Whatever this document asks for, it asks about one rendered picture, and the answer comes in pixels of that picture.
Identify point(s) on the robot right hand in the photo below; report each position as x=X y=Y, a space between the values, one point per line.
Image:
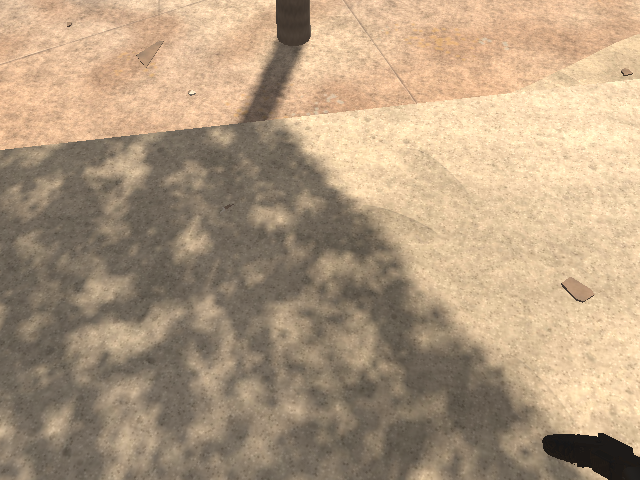
x=606 y=456

